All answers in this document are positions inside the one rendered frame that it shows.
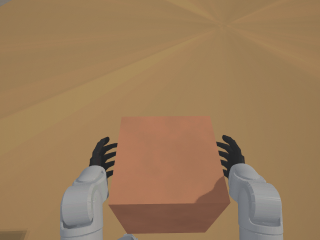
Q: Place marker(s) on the right robot forearm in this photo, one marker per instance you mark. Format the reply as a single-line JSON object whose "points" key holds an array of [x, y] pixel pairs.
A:
{"points": [[259, 204]]}

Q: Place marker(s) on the robot right hand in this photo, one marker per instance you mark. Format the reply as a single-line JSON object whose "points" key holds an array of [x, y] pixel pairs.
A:
{"points": [[234, 155]]}

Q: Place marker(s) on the left robot forearm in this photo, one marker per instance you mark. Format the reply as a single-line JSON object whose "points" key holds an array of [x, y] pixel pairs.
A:
{"points": [[81, 207]]}

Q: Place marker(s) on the robot left hand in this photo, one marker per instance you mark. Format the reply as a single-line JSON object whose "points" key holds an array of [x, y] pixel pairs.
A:
{"points": [[99, 157]]}

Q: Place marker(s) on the carton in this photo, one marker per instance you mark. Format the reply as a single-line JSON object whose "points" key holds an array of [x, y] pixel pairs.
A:
{"points": [[167, 175]]}

